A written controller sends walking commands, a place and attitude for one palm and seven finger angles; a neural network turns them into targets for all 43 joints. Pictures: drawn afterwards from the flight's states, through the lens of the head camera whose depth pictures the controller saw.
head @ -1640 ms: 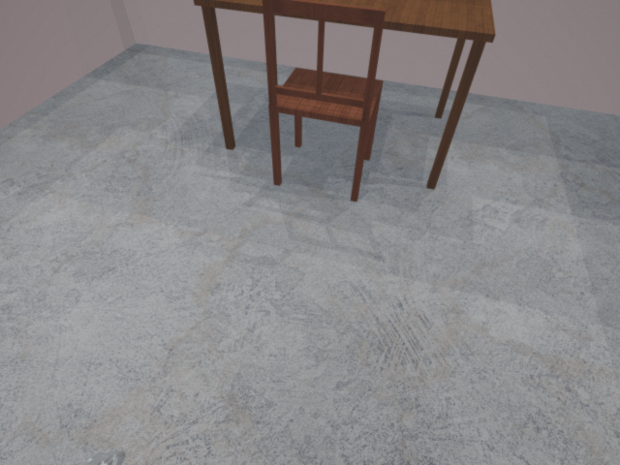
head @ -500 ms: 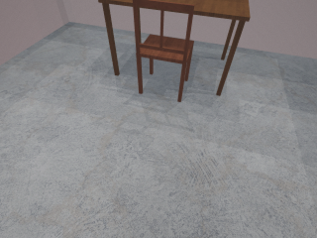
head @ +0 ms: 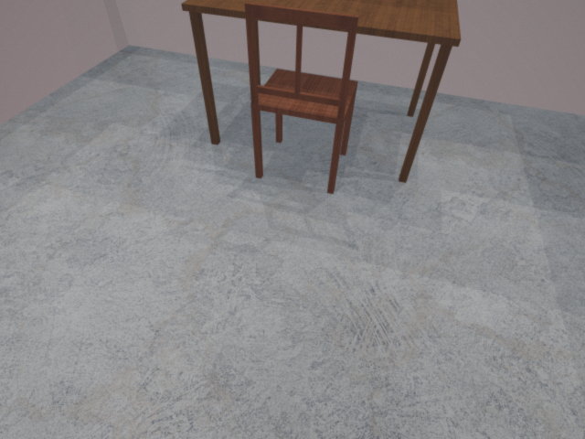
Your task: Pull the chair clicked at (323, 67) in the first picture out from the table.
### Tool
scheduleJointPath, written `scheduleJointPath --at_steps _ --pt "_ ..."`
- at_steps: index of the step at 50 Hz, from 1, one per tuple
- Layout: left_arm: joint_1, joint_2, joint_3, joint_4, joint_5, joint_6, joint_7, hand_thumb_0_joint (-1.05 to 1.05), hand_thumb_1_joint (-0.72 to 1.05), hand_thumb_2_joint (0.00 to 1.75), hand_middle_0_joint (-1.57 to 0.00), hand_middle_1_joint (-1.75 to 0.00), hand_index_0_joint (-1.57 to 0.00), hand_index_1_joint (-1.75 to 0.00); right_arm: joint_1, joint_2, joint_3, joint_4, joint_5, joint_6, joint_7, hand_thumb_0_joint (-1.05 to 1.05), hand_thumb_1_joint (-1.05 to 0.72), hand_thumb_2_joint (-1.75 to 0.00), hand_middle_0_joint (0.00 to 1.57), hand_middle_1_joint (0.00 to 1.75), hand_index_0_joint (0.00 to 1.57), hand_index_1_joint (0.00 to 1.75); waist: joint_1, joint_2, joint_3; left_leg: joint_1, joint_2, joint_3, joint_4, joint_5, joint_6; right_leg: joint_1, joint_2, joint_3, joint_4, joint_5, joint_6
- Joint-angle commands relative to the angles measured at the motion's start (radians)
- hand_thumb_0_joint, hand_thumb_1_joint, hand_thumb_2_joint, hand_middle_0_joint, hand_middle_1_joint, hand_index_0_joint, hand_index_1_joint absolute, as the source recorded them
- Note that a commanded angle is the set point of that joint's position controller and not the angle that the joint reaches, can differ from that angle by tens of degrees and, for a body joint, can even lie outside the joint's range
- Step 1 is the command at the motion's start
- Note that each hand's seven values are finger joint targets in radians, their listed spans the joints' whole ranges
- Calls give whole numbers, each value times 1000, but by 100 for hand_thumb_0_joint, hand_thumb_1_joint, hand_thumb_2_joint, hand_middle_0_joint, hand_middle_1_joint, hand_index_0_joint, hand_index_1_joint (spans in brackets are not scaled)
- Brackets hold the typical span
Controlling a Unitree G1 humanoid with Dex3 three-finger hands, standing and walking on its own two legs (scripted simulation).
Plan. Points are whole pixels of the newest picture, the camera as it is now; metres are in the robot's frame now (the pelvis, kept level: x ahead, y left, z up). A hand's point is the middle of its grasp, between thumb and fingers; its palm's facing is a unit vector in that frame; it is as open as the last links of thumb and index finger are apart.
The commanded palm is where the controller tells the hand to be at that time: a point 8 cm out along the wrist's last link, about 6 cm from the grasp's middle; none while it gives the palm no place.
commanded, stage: walk to a spot facing it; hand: left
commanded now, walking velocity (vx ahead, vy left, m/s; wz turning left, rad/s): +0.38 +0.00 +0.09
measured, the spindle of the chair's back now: (298, 60) +1.47 +0.07 -0.12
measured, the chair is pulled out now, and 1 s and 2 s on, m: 0.00 0.00 0.00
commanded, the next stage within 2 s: turn to face it in 1.44 s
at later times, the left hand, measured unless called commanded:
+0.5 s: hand (179, 412) +0.20 +0.20 -0.18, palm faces -0.02 -0.99 -0.16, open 7.3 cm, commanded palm none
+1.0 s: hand (197, 348) +0.32 +0.20 -0.20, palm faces +0.18 -0.97 -0.15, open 7.3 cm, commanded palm none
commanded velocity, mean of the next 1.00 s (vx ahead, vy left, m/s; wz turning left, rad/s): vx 0.38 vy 0.00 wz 0.08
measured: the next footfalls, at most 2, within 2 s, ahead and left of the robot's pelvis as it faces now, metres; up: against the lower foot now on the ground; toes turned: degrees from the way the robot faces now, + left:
right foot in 0.60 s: +0.35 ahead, -0.11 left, +0.00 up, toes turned -6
left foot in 1.02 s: +0.49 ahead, +0.15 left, +0.00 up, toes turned +16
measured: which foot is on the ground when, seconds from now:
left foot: down 0.00-0.60, up 0.62-1.00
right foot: down 0.00-0.20, up 0.22-0.58, down 0.60-1.00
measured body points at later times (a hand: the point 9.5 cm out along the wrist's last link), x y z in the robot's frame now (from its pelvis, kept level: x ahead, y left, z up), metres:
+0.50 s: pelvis +0.14 +0.02 -0.01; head +0.18 +0.03 +0.44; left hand +0.20 +0.26 -0.17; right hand -0.01 -0.16 -0.14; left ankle +0.00 +0.12 -0.74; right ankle +0.25 -0.11 -0.70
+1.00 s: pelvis +0.36 +0.03 -0.02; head +0.36 +0.06 +0.43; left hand +0.31 +0.26 -0.19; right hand +0.50 -0.21 -0.13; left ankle +0.45 +0.13 -0.74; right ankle +0.31 -0.11 -0.74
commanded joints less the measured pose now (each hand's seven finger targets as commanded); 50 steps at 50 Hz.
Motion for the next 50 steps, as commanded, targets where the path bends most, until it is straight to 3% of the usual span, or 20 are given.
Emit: scheduleJointPath --at_steps 1,5,8,9,10,11,13,17,24,26,28,29,30,31,32,34,37,46,49,50 --pt "89 125 38 -37 11 5 -5 0 90 90 -20 -30 -20 -30 43 -71 -22 -50 -12 5 -3 0 -90 -90 20 30 20 30 15 -83 111 -191 31 -31 33 -309 25 -78 -136 187 -143 -436 -54" --pt "161 138 67 -55 6 -16 -3 0 90 90 -20 -30 -20 -30 89 -28 -34 -82 -7 -14 -2 0 -90 -90 20 30 20 30 11 -157 91 -250 28 48 235 -200 26 -32 -262 305 -203 -440 -146" --pt "129 88 67 -71 4 -24 -4 0 90 90 -20 -30 -20 -30 194 -3 -41 -58 -2 -33 0 0 -90 -90 20 30 20 30 -43 -53 93 -39 45 55 80 -157 41 -171 -186 145 -60 -293 -118" --pt "113 47 64 -82 5 -22 -8 0 90 90 -20 -30 -20 -30 274 -24 -50 -33 -5 -39 -3 0 -90 -90 20 30 20 30 -71 74 105 48 104 -66 -10 -180 71 -264 -100 52 95 -260 -75" --pt "81 -13 54 -105 6 -25 -12 0 90 90 -20 -30 -20 -30 391 -88 -71 3 -14 -48 -8 0 -90 -90 20 30 20 30 -110 298 96 150 282 -332 -158 -215 149 -415 3 -99 400 -252 -24" --pt "-4 -16 47 -147 12 -38 -5 0 90 90 -20 -30 -20 -30 475 -86 -72 23 -13 -53 -24 0 -90 -90 20 30 20 30 -133 294 150 209 363 -479 -220 -68 213 -575 3 -57 578 -336 -20" --pt "-30 -15 57 -144 10 -54 -15 0 90 90 -20 -30 -20 -30 457 -18 -57 21 -4 -66 -35 0 -90 -90 20 30 20 30 -100 91 159 236 376 -404 -167 222 258 -642 -84 0 703 -249 -23" --pt "7 -80 57 -119 10 -37 -30 0 90 90 -20 -30 -20 -30 418 35 -54 23 0 -89 -44 0 -90 -90 20 30 20 30 -47 127 111 191 266 -161 -191 302 203 -562 -115 -46 657 -106 8" --pt "-125 -122 58 -164 3 -36 -37 0 90 90 -20 -30 -20 -30 455 62 -58 67 -7 -88 -45 0 -90 -90 20 30 20 30 -57 141 153 102 228 -40 -218 373 169 -380 -73 -129 310 32 -15" --pt "-82 -105 66 -155 4 -41 -33 0 90 90 -20 -30 -20 -30 439 43 -62 71 -7 -85 -45 0 -90 -90 20 30 20 30 -26 125 123 111 240 -23 -142 530 163 -270 -46 -138 263 9 -41" --pt "120 -68 80 -101 10 -52 -25 0 90 90 -20 -30 -20 -30 411 29 -68 67 -2 -81 -43 0 -90 -90 20 30 20 30 69 89 18 97 200 21 108 679 125 -28 -2 -166 169 44 -61" --pt "265 -10 99 -59 19 -67 -17 0 90 90 -20 -30 -20 -30 414 48 -67 59 5 -80 -35 0 -90 -90 20 30 20 30 125 32 -56 -88 167 33 338 543 88 244 -71 -84 150 56 -92" --pt "405 107 129 -26 24 -74 2 0 90 90 -20 -30 -20 -30 455 107 -57 28 18 -87 -25 0 -90 -90 20 30 20 30 156 -186 -205 -341 34 93 707 35 49 469 -369 312 58 14 -193" --pt "429 154 134 -8 3 -70 3 0 90 90 -20 -30 -20 -30 413 116 -59 2 19 -84 -27 0 -90 -90 20 30 20 30 136 -210 -238 -433 -3 22 959 -330 57 416 -513 552 -91 -44 -258" --pt "326 122 125 -35 -1 -64 1 0 90 90 -20 -30 -20 -30 327 119 -71 -17 18 -75 -20 0 -90 -90 20 30 20 30 120 -137 -131 -464 61 -13 1030 -269 65 242 -488 521 -159 -262 -245" --pt "153 0 91 -74 8 -66 10 0 90 90 -20 -30 -20 -30 261 140 -71 -37 -3 -55 -9 0 -90 -90 20 30 20 30 33 -64 68 -458 139 -20 960 -136 62 -63 -405 292 -194 -272 -178" --pt "104 -63 71 -83 17 -75 12 0 90 90 -20 -30 -20 -30 331 163 -73 -22 -14 -13 -2 0 -90 -90 20 30 20 30 -52 -113 80 -363 149 25 815 -69 22 -236 -318 54 -236 -174 -126" --pt "179 10 84 -57 18 -82 2 0 90 90 -20 -30 -20 -30 79 126 -74 -157 -7 -39 36 0 -90 -90 20 30 20 30 -6 -67 103 -262 118 123 305 -2 14 -110 -308 -19 -198 -97 -135" --pt "186 7 84 -53 13 -71 -1 0 90 90 -20 -30 -20 -30 203 69 -87 -124 -13 -52 26 0 -90 -90 20 30 20 30 -76 30 64 19 60 172 149 -20 28 -165 -238 -110 41 30 -94" --pt "197 -34 79 -70 8 -69 -6 0 90 90 -20 -30 -20 -30 348 -23 -109 -89 -23 -61 14 0 -90 -90 20 30 20 30 -134 210 -22 196 198 -56 19 -123 85 -269 -141 -186 346 15 -43"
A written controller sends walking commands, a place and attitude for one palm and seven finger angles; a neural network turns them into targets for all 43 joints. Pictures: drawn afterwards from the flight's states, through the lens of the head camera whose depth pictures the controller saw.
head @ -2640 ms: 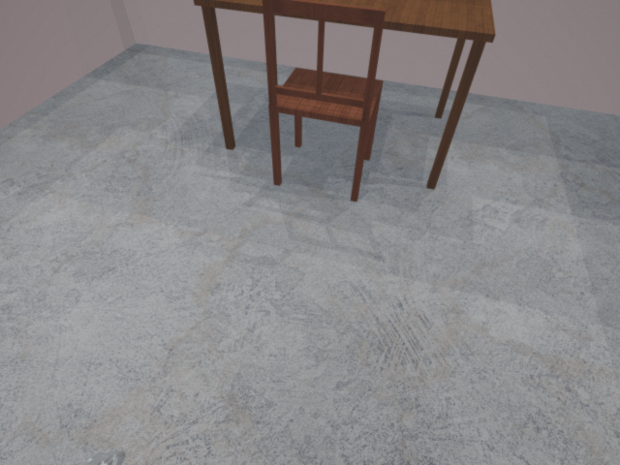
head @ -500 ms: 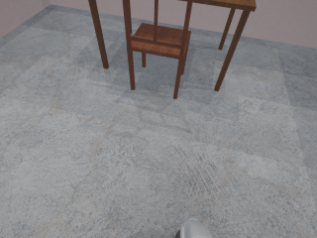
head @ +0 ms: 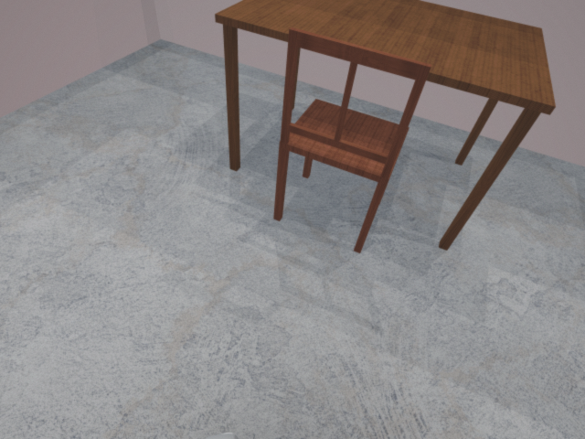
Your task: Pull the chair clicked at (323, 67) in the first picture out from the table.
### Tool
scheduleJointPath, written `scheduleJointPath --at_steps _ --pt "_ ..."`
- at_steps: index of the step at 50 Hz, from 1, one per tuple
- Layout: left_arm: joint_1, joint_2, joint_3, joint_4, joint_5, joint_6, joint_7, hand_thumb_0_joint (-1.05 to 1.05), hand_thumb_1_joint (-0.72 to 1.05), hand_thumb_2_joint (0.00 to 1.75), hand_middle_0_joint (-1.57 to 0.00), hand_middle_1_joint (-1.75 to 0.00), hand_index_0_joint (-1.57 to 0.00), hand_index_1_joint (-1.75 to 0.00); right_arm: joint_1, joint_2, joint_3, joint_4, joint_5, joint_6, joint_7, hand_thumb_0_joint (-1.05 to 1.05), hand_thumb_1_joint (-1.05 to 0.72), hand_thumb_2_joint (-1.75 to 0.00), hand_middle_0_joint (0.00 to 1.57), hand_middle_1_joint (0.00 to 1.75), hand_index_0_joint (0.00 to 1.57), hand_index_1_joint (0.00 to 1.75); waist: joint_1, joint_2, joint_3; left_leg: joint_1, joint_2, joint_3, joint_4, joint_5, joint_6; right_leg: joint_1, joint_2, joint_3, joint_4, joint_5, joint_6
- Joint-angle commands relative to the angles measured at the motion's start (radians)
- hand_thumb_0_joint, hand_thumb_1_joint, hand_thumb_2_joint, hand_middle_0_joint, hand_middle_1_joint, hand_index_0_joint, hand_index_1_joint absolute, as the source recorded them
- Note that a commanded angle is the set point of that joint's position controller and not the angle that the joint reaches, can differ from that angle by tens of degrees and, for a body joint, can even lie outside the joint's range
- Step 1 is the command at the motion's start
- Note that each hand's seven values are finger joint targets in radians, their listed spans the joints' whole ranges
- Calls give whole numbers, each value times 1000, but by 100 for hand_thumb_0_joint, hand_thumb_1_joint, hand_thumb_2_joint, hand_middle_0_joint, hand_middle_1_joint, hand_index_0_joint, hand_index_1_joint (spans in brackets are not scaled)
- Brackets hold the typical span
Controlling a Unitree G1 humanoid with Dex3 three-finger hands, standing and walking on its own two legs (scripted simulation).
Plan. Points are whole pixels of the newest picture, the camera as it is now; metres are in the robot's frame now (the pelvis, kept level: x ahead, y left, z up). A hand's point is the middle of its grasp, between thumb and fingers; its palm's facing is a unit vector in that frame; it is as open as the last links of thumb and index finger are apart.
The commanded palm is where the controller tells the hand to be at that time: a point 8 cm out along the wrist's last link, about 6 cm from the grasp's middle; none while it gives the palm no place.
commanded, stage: walk to a spot facing it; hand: left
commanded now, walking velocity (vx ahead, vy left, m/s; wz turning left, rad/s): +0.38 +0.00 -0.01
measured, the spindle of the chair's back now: (345, 103) +1.11 -0.09 -0.10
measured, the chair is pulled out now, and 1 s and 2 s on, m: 0.00 0.00 0.00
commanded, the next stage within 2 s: turn to face it in 0.44 s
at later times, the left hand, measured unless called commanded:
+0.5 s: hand (210, 339) +0.31 +0.17 -0.16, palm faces -0.10 -0.98 -0.19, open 7.3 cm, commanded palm none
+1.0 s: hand (225, 298) +0.40 +0.16 -0.18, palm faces -0.10 -0.98 -0.15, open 7.3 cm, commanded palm none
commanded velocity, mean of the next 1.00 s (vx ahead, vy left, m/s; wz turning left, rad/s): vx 0.17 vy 0.00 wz -0.21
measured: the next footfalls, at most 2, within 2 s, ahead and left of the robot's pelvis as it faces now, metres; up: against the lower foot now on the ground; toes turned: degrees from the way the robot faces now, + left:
left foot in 0.02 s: +0.14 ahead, +0.10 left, +0.00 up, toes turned +9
right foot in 0.54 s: +0.36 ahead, -0.15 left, +0.00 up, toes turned -13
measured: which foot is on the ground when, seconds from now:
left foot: up 0.00-0.00, down 0.02-0.54, up 0.56-0.88, down 0.90-1.00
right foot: down 0.00-0.02, up 0.04-0.52, down 0.54-0.92, up 0.94-1.00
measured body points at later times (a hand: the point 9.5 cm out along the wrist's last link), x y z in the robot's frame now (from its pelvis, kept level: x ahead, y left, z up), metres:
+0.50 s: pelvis +0.21 -0.01 +0.01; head +0.24 -0.02 +0.46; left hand +0.31 +0.22 -0.14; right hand +0.09 -0.21 -0.15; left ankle +0.10 +0.10 -0.73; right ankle +0.32 -0.15 -0.71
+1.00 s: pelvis +0.34 -0.01 +0.00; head +0.35 +0.01 +0.45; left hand +0.41 +0.21 -0.16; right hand +0.39 -0.26 -0.13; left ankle +0.41 +0.08 -0.73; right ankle +0.31 -0.14 -0.70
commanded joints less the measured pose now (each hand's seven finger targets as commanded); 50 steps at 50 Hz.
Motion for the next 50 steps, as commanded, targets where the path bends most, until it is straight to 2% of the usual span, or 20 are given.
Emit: scheduleJointPath --at_steps 1,2,3,5,7,10,22,24,25,26,27,28,31,35,40,43,44,46,47,50 --pt "-14 46 10 -111 -16 -14 -11 0 90 90 -20 -30 -20 -30 426 -265 -59 67 -13 -18 -32 0 -90 -90 20 30 20 30 -170 425 -65 571 325 -557 -383 -108 167 -556 29 17 604 -210 -25" --pt "-62 79 14 -124 -9 -12 -3 0 90 90 -20 -30 -20 -30 396 -234 -48 75 -5 -12 -47 0 -90 -90 20 30 20 30 -167 304 -83 553 348 -598 -412 -151 194 -614 -7 154 759 -198 -43" --pt "-93 76 14 -121 -11 -12 -6 0 90 90 -20 -30 -20 -30 322 -204 -39 48 1 -13 -53 0 -90 -90 20 30 20 30 -135 206 -47 494 339 -554 -400 -130 198 -664 -51 181 829 -110 -44" --pt "-77 59 19 -85 0 -2 -18 0 90 90 -20 -30 -20 -30 209 -117 -12 23 1 -30 -54 0 -90 -90 20 30 20 30 -76 102 34 322 258 -362 -441 -99 149 -593 -103 205 785 32 -30" --pt "-17 26 14 -60 5 19 -19 0 90 90 -20 -30 -20 -30 183 -87 -4 33 7 -41 -57 0 -90 -90 20 30 20 30 -35 108 26 271 199 -220 -457 -3 127 -525 -103 193 726 92 -16" --pt "-17 9 18 -62 7 36 -18 0 90 90 -20 -30 -20 -30 204 -74 -10 50 9 -48 -61 0 -90 -90 20 30 20 30 -22 79 34 302 187 -156 -483 70 142 -558 -112 188 658 152 3" --pt "-282 2 16 -139 -4 26 -25 0 90 90 -20 -30 -20 -30 333 -83 -12 147 -4 -34 -62 0 -90 -90 20 30 20 30 -74 128 123 410 205 -32 -404 299 132 -472 -62 103 181 174 -36" --pt "-198 22 21 -119 -2 16 -23 0 90 90 -20 -30 -20 -30 316 -91 -11 153 -4 -28 -63 0 -90 -90 20 30 20 30 -28 109 81 393 189 -12 -276 439 114 -312 -16 71 106 154 -61" --pt "-70 47 27 -77 2 5 -20 0 90 90 -20 -30 -20 -30 305 -94 -9 155 2 -27 -62 0 -90 -90 20 30 20 30 31 69 15 358 147 21 -115 491 85 -133 14 48 39 206 -69" --pt "85 115 44 -29 8 -11 -12 0 90 90 -20 -30 -20 -30 301 -81 -6 150 13 -31 -53 0 -90 -90 20 30 20 30 96 -15 -96 202 97 44 127 384 48 125 -80 159 20 257 -105" --pt "200 234 71 -4 5 -19 4 0 90 90 -20 -30 -20 -30 348 -11 7 120 25 -38 -51 0 -90 -90 20 30 20 30 103 -282 -232 -69 -53 74 461 -204 -3 364 -380 565 -54 484 -211" --pt "203 250 64 -7 -19 -12 10 0 90 90 -20 -30 -20 -30 305 -44 5 96 26 -27 -59 0 -90 -90 20 30 20 30 91 -187 -219 -117 -65 -41 633 -375 -2 296 -448 639 -120 661 -282" --pt "-27 114 28 -58 -16 -10 22 0 90 90 -20 -30 -20 -30 204 -4 7 94 10 -4 -59 0 -90 -90 20 30 20 30 10 -77 -23 -115 38 -105 622 -209 -22 -49 -330 414 -153 654 -238" --pt "-124 72 22 -88 -5 -5 28 0 90 90 -20 -30 -20 -30 275 38 13 112 4 35 -59 0 -90 -90 20 30 20 30 -73 -109 -28 27 24 -51 371 -150 -59 -232 -220 241 -173 663 -196" --pt "-148 120 42 -109 -4 24 22 0 90 90 -20 -30 -20 -30 177 7 14 53 10 35 -59 0 -90 -90 20 30 20 30 -55 -135 -43 77 -13 -36 138 -106 -65 -206 -200 301 -154 492 -205" --pt "-152 119 44 -111 -13 44 18 0 90 90 -20 -30 -20 -30 169 -20 15 49 10 25 -64 0 -90 -90 20 30 20 30 -64 -106 -22 250 -37 -10 -91 44 -67 -281 -153 305 -94 330 -148" --pt "-149 97 39 -118 -15 51 17 0 90 90 -20 -30 -20 -30 193 -53 12 52 10 20 -66 0 -90 -90 20 30 20 30 -76 -18 -14 328 -3 -46 -167 89 -58 -336 -111 288 -44 224 -113" --pt "-102 28 29 -139 -22 65 7 0 90 90 -20 -30 -20 -30 183 -188 -9 19 -5 25 -70 0 -90 -90 20 30 20 30 -59 305 16 235 289 -359 -366 44 94 -377 40 145 219 -119 -21" --pt "-125 51 33 -138 -13 76 9 0 90 90 -20 -30 -20 -30 146 -177 -9 8 -7 26 -73 0 -90 -90 20 30 20 30 -69 331 32 181 310 -413 -453 -53 122 -384 36 179 392 -202 -17" --pt "-85 59 41 -115 -4 81 -2 0 90 90 -20 -30 -20 -30 34 -133 7 -30 -3 24 -80 0 -90 -90 20 30 20 30 -15 174 38 162 229 -239 -416 18 123 -399 -8 214 556 -98 -14"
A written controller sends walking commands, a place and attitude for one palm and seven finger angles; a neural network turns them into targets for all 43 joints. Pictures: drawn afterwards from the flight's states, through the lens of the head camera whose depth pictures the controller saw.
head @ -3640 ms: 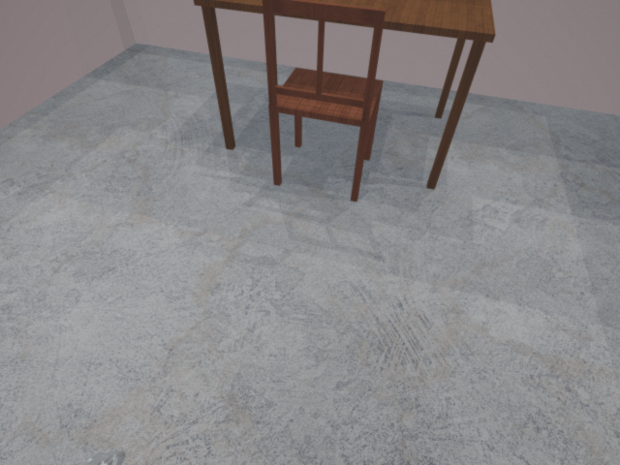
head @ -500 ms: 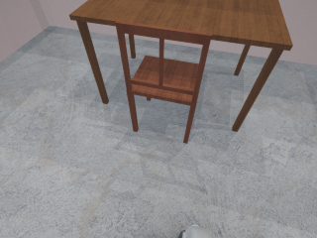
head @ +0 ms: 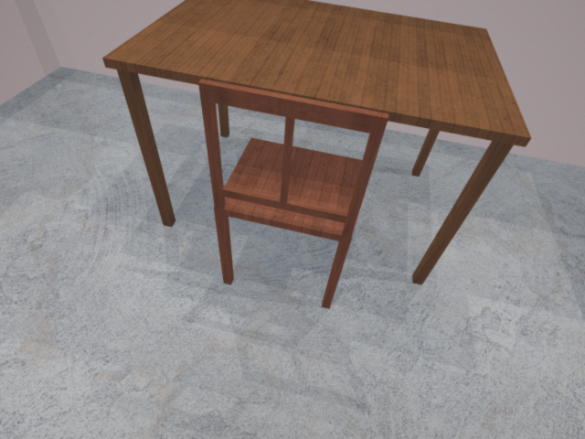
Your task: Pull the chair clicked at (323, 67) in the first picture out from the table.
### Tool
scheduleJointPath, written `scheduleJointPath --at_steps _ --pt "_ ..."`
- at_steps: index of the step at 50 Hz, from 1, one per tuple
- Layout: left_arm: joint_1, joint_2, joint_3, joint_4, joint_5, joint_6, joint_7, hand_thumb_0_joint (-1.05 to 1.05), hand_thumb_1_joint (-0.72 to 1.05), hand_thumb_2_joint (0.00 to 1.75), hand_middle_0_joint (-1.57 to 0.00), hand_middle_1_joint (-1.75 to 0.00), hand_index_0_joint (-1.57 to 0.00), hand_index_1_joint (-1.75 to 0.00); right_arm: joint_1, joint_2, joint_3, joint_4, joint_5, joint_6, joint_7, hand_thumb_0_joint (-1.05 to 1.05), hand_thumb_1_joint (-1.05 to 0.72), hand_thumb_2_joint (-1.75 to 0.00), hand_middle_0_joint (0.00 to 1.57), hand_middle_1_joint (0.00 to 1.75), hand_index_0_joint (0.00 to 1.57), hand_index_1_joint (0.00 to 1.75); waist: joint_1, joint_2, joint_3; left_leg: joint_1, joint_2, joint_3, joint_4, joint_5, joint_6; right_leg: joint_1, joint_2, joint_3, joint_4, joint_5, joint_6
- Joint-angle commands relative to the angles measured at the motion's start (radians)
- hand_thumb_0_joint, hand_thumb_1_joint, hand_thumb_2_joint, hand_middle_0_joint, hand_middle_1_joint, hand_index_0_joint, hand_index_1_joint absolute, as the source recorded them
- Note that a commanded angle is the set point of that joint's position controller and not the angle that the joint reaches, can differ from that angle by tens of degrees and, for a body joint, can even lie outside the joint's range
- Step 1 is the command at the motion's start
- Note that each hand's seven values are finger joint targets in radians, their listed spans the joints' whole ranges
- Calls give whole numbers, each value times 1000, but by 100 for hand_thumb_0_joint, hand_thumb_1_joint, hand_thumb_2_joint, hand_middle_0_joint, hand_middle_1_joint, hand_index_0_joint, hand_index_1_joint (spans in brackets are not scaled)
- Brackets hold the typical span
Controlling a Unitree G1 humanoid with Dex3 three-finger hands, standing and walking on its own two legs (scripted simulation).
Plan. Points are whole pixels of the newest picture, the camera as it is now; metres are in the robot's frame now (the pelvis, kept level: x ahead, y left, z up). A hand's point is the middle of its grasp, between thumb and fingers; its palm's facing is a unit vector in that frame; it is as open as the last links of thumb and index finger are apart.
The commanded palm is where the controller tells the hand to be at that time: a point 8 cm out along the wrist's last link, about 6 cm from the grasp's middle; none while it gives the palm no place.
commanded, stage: turn to face it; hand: left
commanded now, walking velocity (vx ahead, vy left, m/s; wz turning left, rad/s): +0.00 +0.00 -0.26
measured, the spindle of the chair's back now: (286, 162) +0.77 +0.07 -0.10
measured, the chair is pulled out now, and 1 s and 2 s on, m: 0.00 0.00 0.00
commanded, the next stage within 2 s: take the last steps up to it in 0.02 s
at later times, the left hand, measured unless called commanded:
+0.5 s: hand out of the picture +0.05 +0.13 -0.16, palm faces -0.04 -0.98 -0.18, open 7.4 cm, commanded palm none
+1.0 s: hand (214, 357) +0.27 +0.15 -0.16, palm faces -0.08 -0.97 -0.23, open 7.3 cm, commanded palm none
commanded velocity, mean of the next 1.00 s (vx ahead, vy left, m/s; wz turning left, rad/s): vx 0.23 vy -0.01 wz -0.07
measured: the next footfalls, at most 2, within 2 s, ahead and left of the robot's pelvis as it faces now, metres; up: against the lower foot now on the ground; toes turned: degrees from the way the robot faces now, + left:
right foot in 0.30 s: +0.04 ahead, -0.13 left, +0.00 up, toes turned -10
left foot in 0.68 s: +0.23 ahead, +0.09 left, +0.00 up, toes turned +2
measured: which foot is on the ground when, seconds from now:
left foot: down 0.00-0.30, up 0.32-0.66, down 0.68-1.00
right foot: up 0.00-0.28, down 0.30-0.70, up 0.72-1.00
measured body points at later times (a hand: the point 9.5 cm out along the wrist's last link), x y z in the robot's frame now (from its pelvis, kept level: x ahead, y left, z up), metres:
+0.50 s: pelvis +0.05 -0.03 +0.01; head +0.06 -0.05 +0.46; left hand +0.05 +0.19 -0.14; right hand +0.04 -0.27 -0.15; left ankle +0.10 +0.10 -0.68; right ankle +0.00 -0.12 -0.73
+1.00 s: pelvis +0.19 -0.03 +0.01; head +0.20 -0.05 +0.46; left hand +0.28 +0.20 -0.14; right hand +0.15 -0.24 -0.16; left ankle +0.19 +0.09 -0.73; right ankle +0.23 -0.15 -0.71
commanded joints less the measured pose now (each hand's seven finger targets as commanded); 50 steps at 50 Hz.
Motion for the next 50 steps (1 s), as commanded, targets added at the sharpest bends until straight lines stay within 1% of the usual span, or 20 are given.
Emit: scheduleJointPath --at_steps 1,6,9,12,13,15,16,19,21,28,30,32,33,34,35,37,40,42,47,50 --pt "55 61 21 -58 7 -13 -4 0 90 90 -20 -30 -20 -30 14 -155 -32 -52 2 0 -20 0 -90 -90 20 30 20 30 -3 182 -14 96 245 -193 -340 103 88 -143 -49 25 218 19 19" --pt "18 41 10 -77 1 -7 3 0 90 90 -20 -30 -20 -30 86 -156 -48 -20 4 6 -18 0 -90 -90 20 30 20 30 -43 172 -74 205 251 -137 -281 322 118 -86 -48 -12 41 -8 30" --pt "7 23 2 -81 7 -18 -2 0 90 90 -20 -30 -20 -30 119 -172 -59 -2 -4 11 -10 0 -90 -90 20 30 20 30 -61 175 -62 185 266 -168 -296 105 118 -36 -27 -44 -73 -27 13" --pt "91 22 -4 -46 10 -35 -9 0 90 90 -20 -30 -20 -30 95 -172 -61 4 2 14 -1 0 -90 -90 20 30 20 30 -17 150 -57 97 226 -132 -242 -136 67 127 -9 -81 -319 135 -4" --pt "128 48 -1 -30 12 -45 -5 0 90 90 -20 -30 -20 -30 89 -140 -57 8 8 13 6 0 -90 -90 20 30 20 30 2 78 -39 -3 178 -86 -168 -209 25 230 -33 -39 -428 161 -16" --pt "199 191 21 -15 12 -54 11 0 90 90 -20 -30 -20 -30 5 -57 -32 -53 12 11 23 0 -90 -90 20 30 20 30 58 -243 55 -322 6 39 197 -350 -58 284 -359 425 -675 -150 -187" --pt "224 184 23 -6 4 -66 19 0 90 90 -20 -30 -20 -30 -56 -92 -36 -67 3 14 24 0 -90 -90 20 30 20 30 78 -233 89 -360 21 -53 304 -301 -46 234 -370 492 -707 -149 -224" --pt "136 117 7 -7 7 -83 21 0 90 90 -20 -30 -20 -30 19 -84 -46 -15 1 6 35 0 -90 -90 20 30 20 30 -3 -86 104 -358 46 -88 417 -143 -48 231 -292 280 -642 77 -201" --pt "133 97 1 -7 6 -99 18 0 90 90 -20 -30 -20 -30 56 -63 -43 5 1 3 37 0 -90 -90 20 30 20 30 -19 -68 74 -304 41 -67 389 -81 -60 229 -254 183 -619 253 -181" --pt "190 112 5 47 10 -105 17 0 90 90 -20 -30 -20 -30 7 -36 -37 -20 10 -13 44 0 -90 -90 20 30 20 30 5 -109 80 -200 15 -30 156 -60 -43 234 -256 140 -588 355 -177" --pt "187 109 6 58 8 -103 17 0 90 90 -20 -30 -20 -30 21 -37 -34 -14 10 -22 41 0 -90 -90 20 30 20 30 -6 -106 84 -125 -1 -17 69 -40 -32 223 -241 124 -545 381 -161" --pt "168 100 7 61 1 -97 16 0 90 90 -20 -30 -20 -30 138 -53 -37 28 5 -32 29 0 -90 -90 20 30 20 30 -59 -51 47 99 -41 16 -63 30 -21 139 -187 71 -404 419 -127" --pt "171 70 3 55 1 -93 11 0 90 90 -20 -30 -20 -30 252 -99 -47 62 1 -38 19 0 -90 -90 20 30 20 30 -103 44 3 281 6 -63 -105 6 8 27 -135 37 -221 400 -103" --pt "172 18 -3 28 -6 -92 5 0 90 90 -20 -30 -20 -30 373 -198 -70 85 -13 -44 7 0 -90 -90 20 30 20 30 -137 271 -64 418 241 -374 -212 -15 97 -148 -21 -63 55 139 -53" --pt "125 16 -4 -17 -3 -98 2 0 90 90 -20 -30 -20 -30 437 -242 -74 91 -6 -32 1 0 -90 -90 20 30 20 30 -142 300 -80 420 368 -583 -337 -38 171 -253 31 -41 276 -118 -47" --pt "50 29 2 -20 4 -91 -1 0 90 90 -20 -30 -20 -30 294 -164 -58 61 3 -31 -6 0 -90 -90 20 30 20 30 -109 213 7 229 328 -501 -395 -244 175 -303 -62 38 430 -14 -61" --pt "85 -3 -2 1 13 -72 -11 0 90 90 -20 -30 -20 -30 175 -88 -35 38 3 -49 -9 0 -90 -90 20 30 20 30 -29 127 46 86 244 -281 -405 -35 130 -204 -105 27 304 92 -28" --pt "96 -16 -7 -4 8 -57 -10 0 90 90 -20 -30 -20 -30 159 -101 -38 34 6 -48 -7 0 -90 -90 20 30 20 30 -14 126 37 50 222 -201 -400 38 136 -133 -109 2 163 95 -15" --pt "41 -20 -11 -42 12 -57 -10 0 90 90 -20 -30 -20 -30 166 -124 -51 47 1 -26 4 0 -90 -90 20 30 20 30 -24 141 61 18 199 -170 -380 -85 136 -26 -68 -59 -76 143 -7" --pt "102 6 -5 -28 14 -69 -8 0 90 90 -20 -30 -20 -30 154 -114 -48 53 3 -16 7 0 -90 -90 20 30 20 30 15 76 33 6 149 -126 -242 -113 85 127 -27 -99 -265 243 -5"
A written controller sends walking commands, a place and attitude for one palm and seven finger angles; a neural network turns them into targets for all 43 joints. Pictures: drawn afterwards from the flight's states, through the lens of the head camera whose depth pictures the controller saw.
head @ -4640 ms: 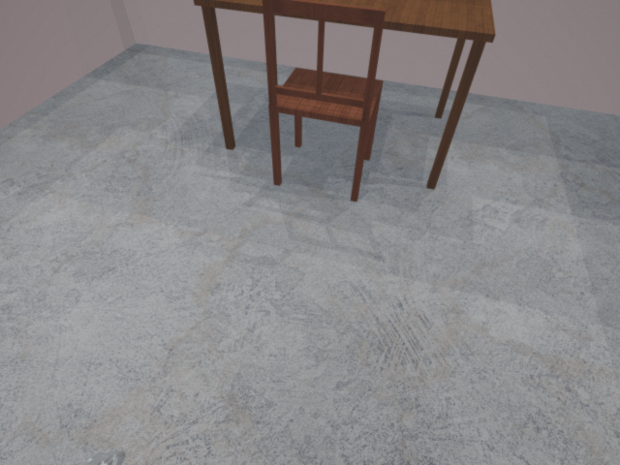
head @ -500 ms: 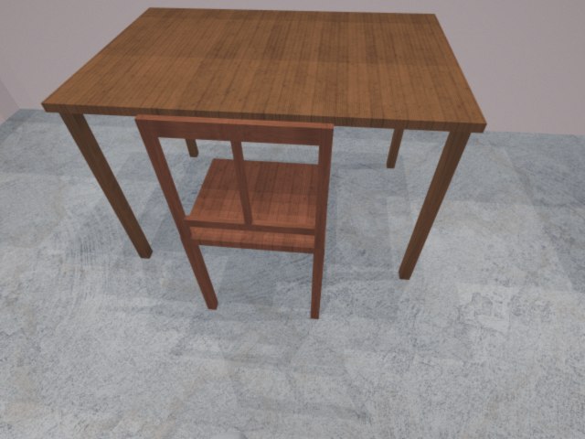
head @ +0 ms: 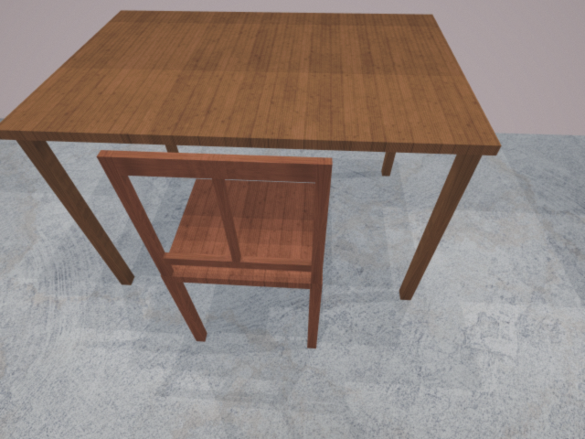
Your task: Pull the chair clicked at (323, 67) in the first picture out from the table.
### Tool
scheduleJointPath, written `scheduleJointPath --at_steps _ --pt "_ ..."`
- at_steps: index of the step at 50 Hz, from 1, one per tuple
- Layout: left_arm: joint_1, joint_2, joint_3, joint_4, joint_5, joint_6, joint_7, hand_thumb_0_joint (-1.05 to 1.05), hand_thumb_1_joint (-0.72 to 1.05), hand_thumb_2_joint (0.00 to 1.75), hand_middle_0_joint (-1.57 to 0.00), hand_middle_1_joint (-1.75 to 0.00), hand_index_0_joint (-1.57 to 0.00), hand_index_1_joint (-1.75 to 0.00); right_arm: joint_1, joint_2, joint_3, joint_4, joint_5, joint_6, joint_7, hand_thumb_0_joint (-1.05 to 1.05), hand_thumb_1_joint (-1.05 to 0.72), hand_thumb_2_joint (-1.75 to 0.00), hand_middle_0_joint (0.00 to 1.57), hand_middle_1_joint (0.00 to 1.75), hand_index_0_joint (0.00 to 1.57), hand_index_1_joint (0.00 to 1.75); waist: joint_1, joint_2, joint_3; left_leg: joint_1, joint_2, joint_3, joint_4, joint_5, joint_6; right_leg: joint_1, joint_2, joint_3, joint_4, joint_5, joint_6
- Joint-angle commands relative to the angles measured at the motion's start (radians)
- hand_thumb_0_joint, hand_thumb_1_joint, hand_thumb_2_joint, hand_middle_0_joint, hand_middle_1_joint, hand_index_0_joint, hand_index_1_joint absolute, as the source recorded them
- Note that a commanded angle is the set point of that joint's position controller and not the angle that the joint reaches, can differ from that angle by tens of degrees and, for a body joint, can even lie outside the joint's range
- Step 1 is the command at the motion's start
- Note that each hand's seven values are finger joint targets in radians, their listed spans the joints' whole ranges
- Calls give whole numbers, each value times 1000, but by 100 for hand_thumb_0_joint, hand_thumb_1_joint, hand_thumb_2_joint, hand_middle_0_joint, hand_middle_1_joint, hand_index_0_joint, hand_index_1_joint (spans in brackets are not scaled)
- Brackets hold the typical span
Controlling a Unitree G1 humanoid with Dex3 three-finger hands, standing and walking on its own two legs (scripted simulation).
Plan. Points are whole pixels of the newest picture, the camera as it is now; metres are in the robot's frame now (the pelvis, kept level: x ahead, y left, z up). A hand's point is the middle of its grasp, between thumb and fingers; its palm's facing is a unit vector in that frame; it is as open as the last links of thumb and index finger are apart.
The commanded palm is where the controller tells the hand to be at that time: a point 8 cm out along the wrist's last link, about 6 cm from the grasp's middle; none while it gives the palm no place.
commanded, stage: take the last steps up to it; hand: left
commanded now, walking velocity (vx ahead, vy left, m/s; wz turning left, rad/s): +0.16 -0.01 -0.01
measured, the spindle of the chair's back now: (228, 222) +0.55 +0.17 -0.11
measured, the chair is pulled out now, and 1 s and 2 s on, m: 0.00 0.00 0.00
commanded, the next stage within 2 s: come to a stop and stand still in 0.02 s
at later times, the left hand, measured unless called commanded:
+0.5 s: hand out of the picture +0.10 +0.18 -0.19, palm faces +0.09 -0.98 -0.20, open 7.3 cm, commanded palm none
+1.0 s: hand out of the picture +0.07 +0.13 -0.17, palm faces +0.04 -0.98 -0.19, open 7.3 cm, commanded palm none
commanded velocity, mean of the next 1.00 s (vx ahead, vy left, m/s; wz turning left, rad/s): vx -0.07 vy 0.00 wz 0.00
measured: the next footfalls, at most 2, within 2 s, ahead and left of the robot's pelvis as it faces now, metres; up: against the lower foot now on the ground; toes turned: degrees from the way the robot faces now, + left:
right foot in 0.04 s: +0.11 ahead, -0.11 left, +0.00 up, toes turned -7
left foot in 0.40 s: +0.16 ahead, +0.11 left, +0.00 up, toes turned +3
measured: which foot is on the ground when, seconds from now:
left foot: down 0.00-0.06, up 0.08-0.38, down 0.40-1.00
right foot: up 0.00-0.02, down 0.04-0.42, up 0.44-0.72, down 0.74-1.00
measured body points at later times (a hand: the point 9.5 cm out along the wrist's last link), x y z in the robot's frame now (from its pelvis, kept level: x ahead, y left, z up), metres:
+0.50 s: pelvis +0.09 +0.00 -0.01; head +0.12 +0.01 +0.44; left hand +0.10 +0.23 -0.17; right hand +0.18 -0.24 -0.15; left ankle +0.13 +0.10 -0.74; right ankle +0.06 -0.11 -0.72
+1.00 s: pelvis +0.06 -0.05 +0.00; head +0.06 -0.05 +0.45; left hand +0.07 +0.18 -0.16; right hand +0.05 -0.28 -0.16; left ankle +0.12 +0.10 -0.74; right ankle +0.03 -0.14 -0.74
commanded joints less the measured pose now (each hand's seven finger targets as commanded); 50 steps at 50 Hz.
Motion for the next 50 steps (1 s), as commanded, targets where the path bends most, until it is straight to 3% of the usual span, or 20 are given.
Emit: scheduleJointPath --at_steps 1,3,4,6,8,13,17,19,20,22,24,27,34,35,36,37,38,43,46,50 --pt "167 47 7 5 6 -24 3 0 90 90 -20 -30 -20 -30 -2 -118 -29 -46 8 -7 -8 0 -90 -90 20 30 20 30 69 -15 18 -208 145 -106 15 -126 78 301 17 3 -253 87 -4" --pt "267 196 31 13 2 -32 16 0 90 90 -20 -30 -20 -30 0 -55 -13 -91 14 -3 1 0 -90 -90 20 30 20 30 94 -293 9 -440 -9 -4 419 -350 13 407 -309 460 -487 -6 -158" --pt "263 203 34 16 -7 -38 19 0 90 90 -20 -30 -20 -30 -31 -87 -15 -95 9 2 -2 0 -90 -90 20 30 20 30 101 -330 -10 -447 16 -92 557 -341 20 364 -325 524 -539 0 -196" --pt "161 126 19 0 -7 -42 28 0 90 90 -20 -30 -20 -30 -53 -89 -21 -81 9 -3 -1 0 -90 -90 20 30 20 30 54 -150 18 -453 55 -143 649 -197 16 326 -276 375 -500 175 -203" --pt "78 75 3 -20 -5 -47 36 0 90 90 -20 -30 -20 -30 -6 -43 -8 -47 14 9 -8 0 -90 -90 20 30 20 30 3 -38 -6 -340 66 -144 554 -134 -16 262 -225 184 -433 589 -172" --pt "70 123 0 -3 -7 -19 48 0 90 90 -20 -30 -20 -30 -35 -43 4 -50 28 43 -19 0 -90 -90 20 30 20 30 23 -113 -71 -205 10 -95 270 -82 -47 317 -189 91 -327 879 -152" --pt "73 147 16 -3 -8 10 55 0 90 90 -20 -30 -20 -30 -70 -93 -15 -82 18 62 -22 0 -90 -90 20 30 20 30 19 -145 -36 -149 8 -93 145 16 -44 286 -189 104 -272 788 -130" --pt "60 138 16 -15 -12 22 55 0 90 90 -20 -30 -20 -30 -53 -118 -21 -79 14 58 -22 0 -90 -90 20 30 20 30 5 -69 -37 -11 57 -118 37 344 -24 187 -137 79 -204 607 -74" --pt "75 110 10 -27 -16 28 56 0 90 90 -20 -30 -20 -30 -43 -157 -27 -86 10 53 -24 0 -90 -90 20 30 20 30 7 45 -59 62 169 -210 34 652 28 119 -62 29 -149 390 -21" --pt "90 70 -4 -34 -20 38 61 0 90 90 -20 -30 -20 -30 -48 -205 -33 -98 12 50 -34 0 -90 -90 20 30 20 30 7 256 -86 40 315 -352 -73 880 166 93 57 -2 97 -240 28" --pt "81 80 1 -26 -19 47 60 0 90 90 -20 -30 -20 -30 -114 -200 -29 -121 7 47 -47 0 -90 -90 20 30 20 30 18 211 -88 2 319 -349 -66 819 222 58 53 104 280 -314 23" --pt "81 73 3 -25 -15 51 49 0 90 90 -20 -30 -20 -30 -165 -197 -33 -147 6 52 -42 0 -90 -90 20 30 20 30 20 130 -115 25 269 -285 -62 616 198 21 61 105 311 -230 35" --pt "138 57 -15 -17 -10 37 41 0 90 90 -20 -30 -20 -30 -160 -198 -45 -131 12 52 -22 0 -90 -90 20 30 20 30 31 112 -105 -75 209 -276 -78 185 122 238 53 35 -215 -12 28" --pt "155 79 -15 -10 -5 30 44 0 90 90 -20 -30 -20 -30 -157 -172 -43 -130 20 53 -18 0 -90 -90 20 30 20 30 35 45 -86 -113 147 -231 -20 102 71 273 28 73 -360 69 25" --pt "114 128 -14 -20 1 20 46 0 90 90 -20 -30 -20 -30 -144 -121 -36 -135 28 56 -14 0 -90 -90 20 30 20 30 4 -99 -44 -163 66 -168 52 -16 7 226 -95 241 -436 46 -22" --pt "57 170 -14 -38 -4 19 42 0 90 90 -20 -30 -20 -30 -156 -93 -23 -144 25 60 -6 0 -90 -90 20 30 20 30 -8 -156 -7 -128 19 -132 68 -79 -23 101 -188 298 -484 -25 -73" --pt "22 176 -11 -51 -4 12 42 0 90 90 -20 -30 -20 -30 -171 -92 -19 -143 17 69 -5 0 -90 -90 20 30 20 30 -6 -238 16 -91 17 -135 97 -83 -24 23 -180 317 -514 -63 -91" --pt "17 117 -27 -17 -20 4 39 0 90 90 -20 -30 -20 -30 -75 -108 1 -48 16 44 -14 0 -90 -90 20 30 20 30 -15 -85 19 -21 55 -186 -14 164 -13 109 -48 165 -403 61 -33" --pt "50 109 -27 11 -20 14 39 0 90 90 -20 -30 -20 -30 -78 -113 5 -24 14 49 -15 0 -90 -90 20 30 20 30 1 -39 88 -31 53 -182 -20 80 -23 50 -48 182 -471 -138 -26" --pt "67 102 -25 35 -23 16 37 0 90 90 -20 -30 -20 -30 -31 -101 14 8 11 48 -21 0 -90 -90 20 30 20 30 4 6 102 -53 51 -185 -33 83 -21 81 -38 179 -470 -138 -31"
